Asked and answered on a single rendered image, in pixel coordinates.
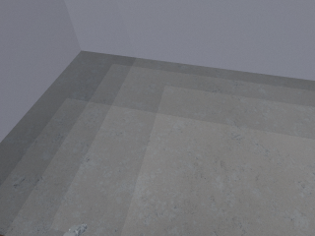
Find left robot hand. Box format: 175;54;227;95
63;223;88;236

